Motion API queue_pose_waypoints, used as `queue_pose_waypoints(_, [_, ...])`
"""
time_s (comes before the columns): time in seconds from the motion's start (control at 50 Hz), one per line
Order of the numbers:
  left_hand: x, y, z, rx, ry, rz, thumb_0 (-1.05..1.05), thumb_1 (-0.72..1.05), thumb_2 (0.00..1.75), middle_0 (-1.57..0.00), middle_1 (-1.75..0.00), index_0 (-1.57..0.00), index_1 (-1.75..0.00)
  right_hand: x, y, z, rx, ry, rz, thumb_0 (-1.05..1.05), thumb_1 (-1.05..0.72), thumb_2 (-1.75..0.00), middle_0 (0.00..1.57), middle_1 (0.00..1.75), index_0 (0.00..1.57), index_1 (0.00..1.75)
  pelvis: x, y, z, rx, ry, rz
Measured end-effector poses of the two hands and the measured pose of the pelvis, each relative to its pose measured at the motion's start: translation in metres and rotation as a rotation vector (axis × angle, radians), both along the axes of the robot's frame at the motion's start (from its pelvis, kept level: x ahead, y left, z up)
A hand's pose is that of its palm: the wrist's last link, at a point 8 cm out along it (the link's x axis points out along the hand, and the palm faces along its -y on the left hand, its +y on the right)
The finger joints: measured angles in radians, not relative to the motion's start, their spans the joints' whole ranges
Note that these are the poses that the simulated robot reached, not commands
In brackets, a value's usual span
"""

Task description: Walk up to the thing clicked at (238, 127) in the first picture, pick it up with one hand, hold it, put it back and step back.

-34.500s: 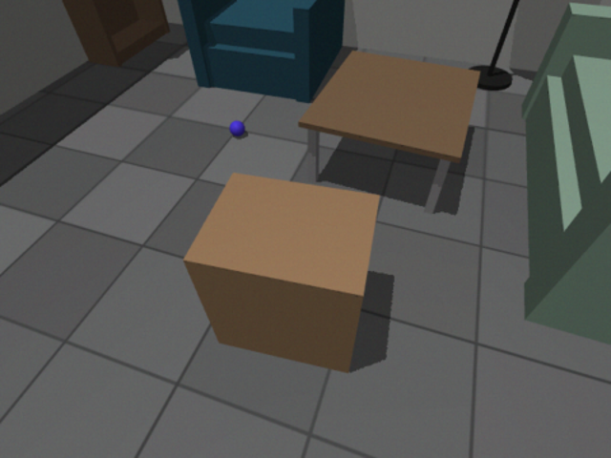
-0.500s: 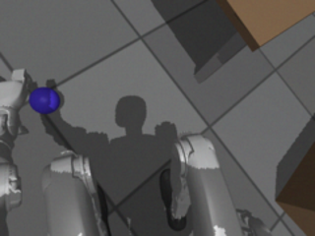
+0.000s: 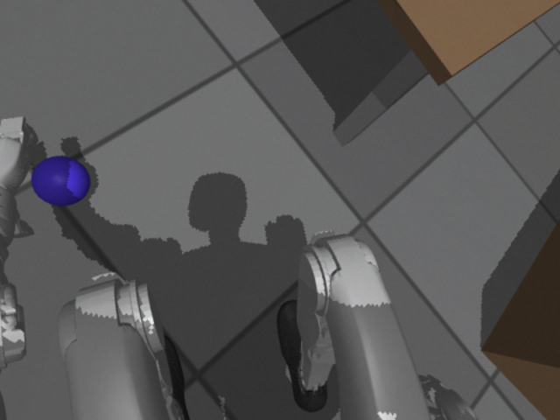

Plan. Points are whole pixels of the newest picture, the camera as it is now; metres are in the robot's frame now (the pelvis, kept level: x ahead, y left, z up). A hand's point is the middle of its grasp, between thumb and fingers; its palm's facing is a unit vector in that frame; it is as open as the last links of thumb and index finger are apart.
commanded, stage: rise first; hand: left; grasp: from above
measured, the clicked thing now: (62, 181) +0.50 +0.29 -0.28
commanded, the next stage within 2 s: approach in 1.00 s
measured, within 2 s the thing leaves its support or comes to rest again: neither
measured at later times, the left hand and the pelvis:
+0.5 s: hand (4, 183) +0.46 +0.32 -0.17, palm faces -0.44 -0.09 -0.89, open 14.2 cm; pelvis +0.00 +0.00 +0.00, yaw -1 degrees
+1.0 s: hand (2, 183) +0.46 +0.32 -0.16, palm faces -0.44 -0.08 -0.89, open 14.2 cm; pelvis +0.00 +0.00 +0.00, yaw +0 degrees
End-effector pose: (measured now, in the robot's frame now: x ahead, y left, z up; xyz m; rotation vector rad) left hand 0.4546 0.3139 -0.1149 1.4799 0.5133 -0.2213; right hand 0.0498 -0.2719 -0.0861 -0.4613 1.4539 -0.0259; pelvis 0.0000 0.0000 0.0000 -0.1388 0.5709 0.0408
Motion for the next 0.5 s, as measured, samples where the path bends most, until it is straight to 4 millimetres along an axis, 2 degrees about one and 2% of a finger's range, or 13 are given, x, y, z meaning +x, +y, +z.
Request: queue_pose_waypoints(0.5, [0.013,0.008,0.002,0.006,-0.003,0.001,0.0,-0.56,1.03,-0.08,-1.02,-0.07,-1.04,-0.008,0.004,0.003,0.003,0.027,0.002,0.0,-0.91,-0.91,0.2,0.3,0.2,0.29,0.001,0.001,-0.001,-0.013,0.0,-0.003])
